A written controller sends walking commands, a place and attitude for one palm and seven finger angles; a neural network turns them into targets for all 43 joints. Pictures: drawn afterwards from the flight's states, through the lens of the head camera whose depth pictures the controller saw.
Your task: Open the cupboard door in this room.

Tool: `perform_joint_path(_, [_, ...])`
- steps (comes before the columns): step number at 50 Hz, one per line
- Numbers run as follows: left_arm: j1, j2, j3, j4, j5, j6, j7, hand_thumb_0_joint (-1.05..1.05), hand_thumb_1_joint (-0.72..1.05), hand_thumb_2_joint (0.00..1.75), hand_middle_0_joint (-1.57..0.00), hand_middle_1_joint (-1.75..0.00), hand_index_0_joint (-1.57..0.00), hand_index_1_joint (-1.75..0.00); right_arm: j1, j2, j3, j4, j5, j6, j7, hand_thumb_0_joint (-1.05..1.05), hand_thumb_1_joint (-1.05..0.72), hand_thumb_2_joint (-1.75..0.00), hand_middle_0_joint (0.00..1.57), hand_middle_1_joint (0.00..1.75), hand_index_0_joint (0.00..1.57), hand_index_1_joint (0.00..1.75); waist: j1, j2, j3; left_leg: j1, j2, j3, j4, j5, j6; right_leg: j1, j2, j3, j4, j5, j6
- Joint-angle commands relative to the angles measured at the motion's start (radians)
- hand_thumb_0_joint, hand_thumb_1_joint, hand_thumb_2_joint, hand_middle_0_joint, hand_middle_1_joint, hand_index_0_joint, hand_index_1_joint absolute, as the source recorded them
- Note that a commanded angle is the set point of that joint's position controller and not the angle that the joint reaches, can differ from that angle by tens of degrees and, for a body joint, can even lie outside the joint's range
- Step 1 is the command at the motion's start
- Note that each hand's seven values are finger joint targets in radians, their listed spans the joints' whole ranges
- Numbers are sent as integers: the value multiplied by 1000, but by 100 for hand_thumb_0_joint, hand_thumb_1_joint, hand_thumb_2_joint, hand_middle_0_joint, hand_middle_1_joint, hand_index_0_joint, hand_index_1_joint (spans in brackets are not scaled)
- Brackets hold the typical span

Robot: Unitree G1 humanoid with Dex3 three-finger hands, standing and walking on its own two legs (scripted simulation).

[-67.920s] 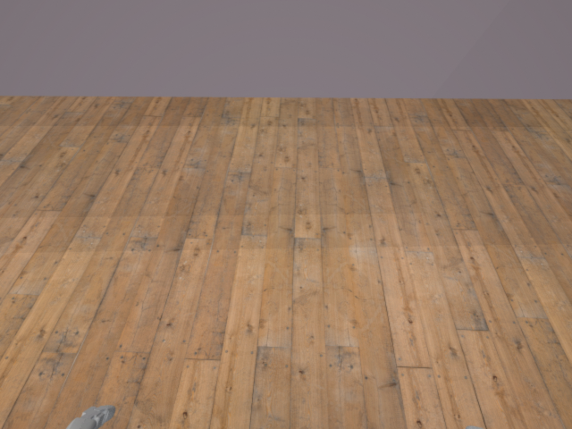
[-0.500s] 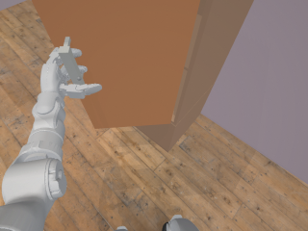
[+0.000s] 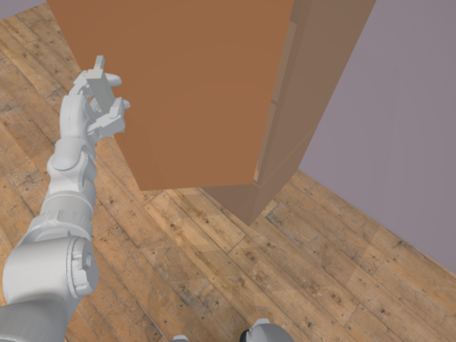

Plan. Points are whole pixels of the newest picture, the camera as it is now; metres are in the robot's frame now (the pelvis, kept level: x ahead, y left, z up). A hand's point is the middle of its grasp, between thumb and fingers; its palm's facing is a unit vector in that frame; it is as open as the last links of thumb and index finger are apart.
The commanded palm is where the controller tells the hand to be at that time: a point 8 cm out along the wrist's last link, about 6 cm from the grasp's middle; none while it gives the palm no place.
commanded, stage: pull the door open along its arc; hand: left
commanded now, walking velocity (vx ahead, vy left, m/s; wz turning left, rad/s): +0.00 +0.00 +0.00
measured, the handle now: (109, 95) +0.54 +0.19 +0.09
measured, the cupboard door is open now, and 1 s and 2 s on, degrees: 46 84 88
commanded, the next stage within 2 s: open thumb and fingers to let go in 1.20 s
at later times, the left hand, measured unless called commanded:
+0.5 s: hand (129, 163) +0.38 +0.14 +0.10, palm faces -0.04 -1.00 +0.02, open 6.4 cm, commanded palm +0.33 +0.21 +0.10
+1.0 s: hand (181, 204) +0.31 +0.05 +0.10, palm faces +0.37 -0.93 -0.04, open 6.3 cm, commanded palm +0.23 +0.09 +0.10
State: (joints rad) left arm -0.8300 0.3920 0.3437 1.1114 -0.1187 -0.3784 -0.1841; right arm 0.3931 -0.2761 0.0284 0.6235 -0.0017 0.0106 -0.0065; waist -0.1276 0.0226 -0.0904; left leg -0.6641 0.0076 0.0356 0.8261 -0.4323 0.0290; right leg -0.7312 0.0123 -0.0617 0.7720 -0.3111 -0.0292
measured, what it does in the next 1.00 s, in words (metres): stands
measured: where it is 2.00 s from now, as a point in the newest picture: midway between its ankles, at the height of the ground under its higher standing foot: outside the picture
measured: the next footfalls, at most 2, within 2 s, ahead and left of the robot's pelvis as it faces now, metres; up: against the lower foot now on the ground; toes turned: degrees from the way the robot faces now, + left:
none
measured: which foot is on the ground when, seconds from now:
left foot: down 0.00-1.00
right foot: down 0.00-1.00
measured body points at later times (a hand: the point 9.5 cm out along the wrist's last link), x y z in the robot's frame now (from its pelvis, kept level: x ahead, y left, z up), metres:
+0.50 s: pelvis +0.02 +0.00 +0.01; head +0.06 -0.01 +0.46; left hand +0.38 +0.19 +0.10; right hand +0.11 -0.25 -0.10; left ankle -0.02 +0.10 -0.70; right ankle +0.03 -0.10 -0.70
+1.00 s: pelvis +0.02 -0.03 +0.02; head +0.03 -0.05 +0.47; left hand +0.28 +0.10 +0.11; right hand +0.22 -0.22 -0.08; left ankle -0.02 +0.10 -0.70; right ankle +0.03 -0.10 -0.70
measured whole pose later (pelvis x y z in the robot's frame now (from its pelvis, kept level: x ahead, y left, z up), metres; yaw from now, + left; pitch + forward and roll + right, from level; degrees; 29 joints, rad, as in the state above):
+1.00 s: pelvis +0.02 -0.03 +0.02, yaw +2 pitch +5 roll +0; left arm 0.13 -0.08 -0.24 -0.06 0.07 0.01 0.55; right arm 0.16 -0.17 0.03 0.54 -0.06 0.10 0.02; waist 0.00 0.05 -0.09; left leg -0.34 0.01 -0.01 0.67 -0.41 -0.01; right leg -0.42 0.02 -0.10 0.68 -0.34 -0.06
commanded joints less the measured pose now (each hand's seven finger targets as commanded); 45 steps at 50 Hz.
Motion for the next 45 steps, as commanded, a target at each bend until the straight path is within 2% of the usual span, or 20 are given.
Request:
perform_joint_path(1, [-487, 249, 19, -188, 4, -63, 4, 0, 90, 90, -40, -135, -40, -135, 127, -155, -53, -58, 6, -21, -19, 0, -90, -90, 20, 30, 20, 30, -24, 24, -369, 77, -11, -43, -99, 276, 1, 309, 13, 64, -58, 295, 9])
perform_joint_path(3, [-414, 184, -2, -203, -11, -63, -3, 0, 90, 90, -40, -135, -40, -135, 120, -147, -58, -71, 5, -28, -13, 0, -90, -90, 20, 30, 20, 30, -1, 24, -397, 93, -14, -39, -102, 283, -1, 327, 13, 60, -59, 299, 5])
perform_joint_path(5, [-364, 195, 6, -237, -16, -69, -9, 0, 90, 90, -40, -135, -40, -135, 120, -149, -60, -79, 6, -28, -11, 0, -90, -90, 20, 30, 20, 30, 19, 50, -455, 132, -11, -40, -95, 353, -4, 346, 14, 58, -43, 349, 1])
perform_joint_path(7, [-326, 191, 9, -279, -23, -63, -11, 0, 90, 90, -40, -135, -40, -135, 116, -148, -61, -88, 7, -25, -6, 0, -90, -90, 20, 30, 20, 30, 31, 53, -469, 147, -9, -39, -97, 394, -7, 361, 15, 55, -42, 378, 0])
perform_joint_path(10, [-205, 159, -2, -326, -43, -49, -17, 0, 90, 90, -40, -135, -40, -135, 96, -143, -64, -110, 14, -23, -2, 0, -90, -90, 20, 30, 20, 30, 48, 1, -439, 125, -6, -29, -111, 396, -2, 397, 17, 54, -52, 399, 1])
perform_joint_path(12, [-137, 144, -8, -411, -49, -43, -17, 0, 90, 90, -40, -135, -40, -135, 70, -138, -66, -131, 20, -23, 1, 0, -90, -90, 20, 30, 20, 30, 70, 31, -431, 139, -8, -23, -125, 405, -3, 420, 15, 55, -57, 407, -3])
perform_joint_path(16, [88, 96, -19, -547, -74, -13, -11, 0, 90, 90, -40, -135, -40, -135, 27, -128, -65, -168, 29, -29, 6, 0, -90, -90, 20, 30, 20, 30, 103, -20, -389, 130, -4, -11, -153, 417, 1, 473, 9, 52, -70, 436, -3])
perform_joint_path(18, [223, 51, -36, -661, -95, 2, -9, 0, 90, 90, -40, -135, -40, -135, -1, -118, -67, -192, 34, -37, 10, 0, -90, -90, 20, 30, 20, 30, 125, -19, -384, 150, -3, -4, -166, 456, 1, 503, 4, 50, -76, 468, -4])
perform_joint_path(22, [459, 6, -55, -863, -106, 34, 14, 0, 90, 90, -40, -135, -40, -135, -64, -102, -63, -223, 40, -51, 14, 0, -90, -90, 20, 30, 20, 30, 151, -19, -336, 181, -1, 3, -190, 485, -5, 528, -3, 47, -88, 492, -2])
perform_joint_path(23, [480, -11, 8, -921, -136, 50, 88, 0, 90, 90, -40, -135, -40, -135, -99, -83, -62, -230, 41, -53, 15, 0, -90, -90, 20, 30, 20, 30, 187, -41, -302, 171, -7, 2, -201, 445, -15, 519, -1, 32, -105, 450, 0])
perform_joint_path(25, [554, -73, -5, -1002, -127, 81, 215, 0, 90, 90, -40, -135, -40, -135, -155, -64, -55, -237, 34, -61, 18, 0, -90, -90, 20, 30, 20, 30, 199, -25, -238, 179, -12, 0, -225, 385, -24, 502, -3, 22, -128, 373, 0])
perform_joint_path(26, [597, -113, -38, -1029, -111, 91, 258, 0, 90, 90, -40, -135, -40, -135, -165, -61, -53, -237, 29, -63, 21, 0, -90, -90, 20, 30, 20, 30, 190, -58, -211, 180, -11, -2, -232, 370, -26, 498, -5, 16, -133, 354, 1])
perform_joint_path(28, [630, -147, -72, -1099, -73, 102, 333, 0, 90, 90, -40, -135, -40, -135, -177, -53, -54, -233, 16, -59, 20, 0, -90, -90, 20, 30, 20, 30, 184, -74, -223, 196, -12, 0, -230, 369, -25, 515, -11, 24, -136, 361, 3])
perform_joint_path(29, [646, -161, -88, -1118, -56, 108, 371, 0, 90, 90, -40, -135, -40, -135, -182, -51, -55, -232, 8, -54, 17, 0, -90, -90, 20, 30, 20, 30, 182, -117, -220, 197, -10, -6, -230, 354, -22, 525, -13, 25, -143, 349, 4])
perform_joint_path(30, [643, -189, -117, -1145, -35, 117, 406, 0, 90, 90, -40, -135, -40, -135, -199, -42, -53, -230, 5, -49, 15, 0, -90, -90, 20, 30, 20, 30, 178, -83, -217, 208, -12, 0, -231, 342, -22, 523, -18, 36, -149, 343, 6])
perform_joint_path(37, [737, -390, -333, -1307, 103, 217, 632, 0, 90, 90, -40, -135, -40, -135, -270, 1, -36, -241, -32, -3, 10, 0, -90, -90, 20, 30, 20, 30, 171, -18, -209, 265, -16, -8, -229, 333, -21, 532, -34, 40, -173, 322, 0])
perform_joint_path(39, [763, -430, -377, -1313, 138, 254, 694, 0, 90, 90, -40, -135, -40, -135, -282, 5, -36, -241, -40, 13, 7, 0, -90, -90, 20, 30, 20, 30, 159, -79, -193, 268, -14, -20, -223, 326, -20, 536, -36, 41, -188, 318, 2])
perform_joint_path(42, [786, -494, -459, -1357, 198, 302, 768, 0, 90, 90, -40, -135, -40, -135, -308, 10, -38, -243, -52, 32, 10, 0, -90, -90, 20, 30, 20, 30, 154, -93, -205, 280, -15, -25, -210, 332, -19, 538, -42, 45, -189, 326, 2])
perform_joint_path(43, [799, -516, -493, -1374, 216, 311, 777, 0, 90, 90, -40, -135, -40, -135, -311, 13, -41, -243, -55, 36, 11, 0, -90, -90, 20, 30, 20, 30, 147, -89, -206, 287, -12, -26, -201, 345, -20, 537, -44, 46, -185, 347, 0])
perform_joint_path(45, [838, -554, -549, -1374, 239, 321, 778, 0, 90, 90, -40, -135, -40, -135, -316, 17, -41, -241, -58, 42, 9, 0, -90, -90, 20, 30, 20, 30, 138, -124, -196, 289, -12, -31, -194, 342, -19, 538, -48, 50, -187, 376, 2])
